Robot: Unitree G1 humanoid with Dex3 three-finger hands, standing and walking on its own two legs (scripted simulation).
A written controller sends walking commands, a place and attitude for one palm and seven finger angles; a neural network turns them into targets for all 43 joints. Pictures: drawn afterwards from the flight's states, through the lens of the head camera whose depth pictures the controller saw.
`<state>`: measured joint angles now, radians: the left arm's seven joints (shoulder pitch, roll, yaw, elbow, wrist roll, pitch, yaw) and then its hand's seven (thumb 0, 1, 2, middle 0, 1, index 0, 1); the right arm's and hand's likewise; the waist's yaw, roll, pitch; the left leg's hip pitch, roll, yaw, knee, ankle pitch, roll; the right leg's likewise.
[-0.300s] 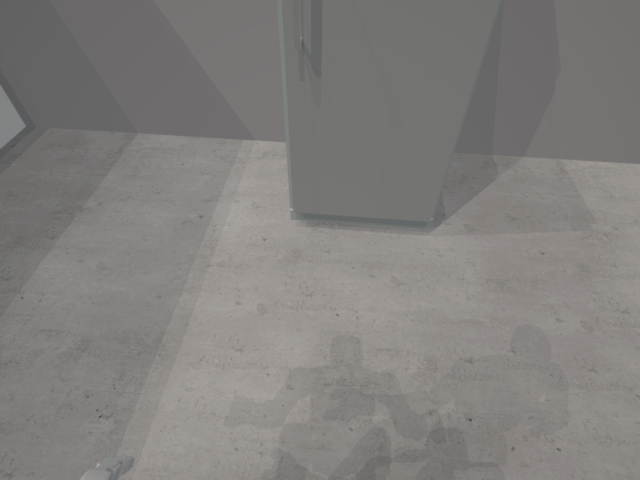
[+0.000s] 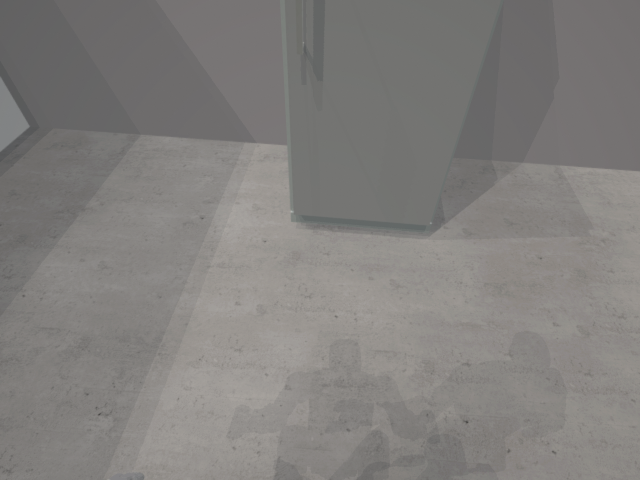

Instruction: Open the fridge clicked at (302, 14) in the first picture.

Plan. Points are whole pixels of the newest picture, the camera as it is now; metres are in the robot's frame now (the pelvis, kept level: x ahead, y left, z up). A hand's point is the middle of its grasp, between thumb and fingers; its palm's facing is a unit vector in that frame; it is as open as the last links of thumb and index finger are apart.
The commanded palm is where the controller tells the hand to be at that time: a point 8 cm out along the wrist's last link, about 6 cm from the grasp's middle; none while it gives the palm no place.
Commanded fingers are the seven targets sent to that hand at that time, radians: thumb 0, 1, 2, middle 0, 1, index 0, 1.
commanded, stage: stand and wait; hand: left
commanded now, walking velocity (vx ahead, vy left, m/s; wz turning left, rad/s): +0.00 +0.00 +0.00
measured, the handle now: out of the picture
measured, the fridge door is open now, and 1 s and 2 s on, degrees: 0 0 0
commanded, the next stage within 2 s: look at it before walking up in 0.52 s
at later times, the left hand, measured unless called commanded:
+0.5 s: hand out of the picture +0.06 +0.25 -0.15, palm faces -0.03 -0.94 -0.33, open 7.4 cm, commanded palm none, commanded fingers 0.00 0.90 0.90 -0.20 -0.30 -0.20 -0.30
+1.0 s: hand out of the picture +0.06 +0.24 -0.15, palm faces -0.04 -0.94 -0.33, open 7.4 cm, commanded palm none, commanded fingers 0.00 0.90 0.90 -0.20 -0.30 -0.20 -0.30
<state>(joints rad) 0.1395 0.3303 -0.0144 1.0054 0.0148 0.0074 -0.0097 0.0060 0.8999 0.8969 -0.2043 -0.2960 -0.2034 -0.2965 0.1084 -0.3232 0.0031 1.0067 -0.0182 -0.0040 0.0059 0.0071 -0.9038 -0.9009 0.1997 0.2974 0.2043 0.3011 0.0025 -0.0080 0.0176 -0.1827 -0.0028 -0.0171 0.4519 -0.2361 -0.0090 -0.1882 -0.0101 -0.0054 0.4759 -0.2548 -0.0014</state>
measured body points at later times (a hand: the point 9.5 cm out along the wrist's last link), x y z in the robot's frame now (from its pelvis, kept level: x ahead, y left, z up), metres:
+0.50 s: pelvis -0.01 +0.00 +0.00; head -0.01 +0.00 +0.45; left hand +0.06 +0.30 -0.13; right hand +0.06 -0.30 -0.13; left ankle +0.01 +0.13 -0.74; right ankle +0.00 -0.12 -0.74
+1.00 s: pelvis -0.01 +0.00 +0.01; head -0.01 +0.00 +0.46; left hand +0.06 +0.29 -0.13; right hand +0.06 -0.30 -0.13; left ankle +0.01 +0.13 -0.74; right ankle +0.00 -0.12 -0.74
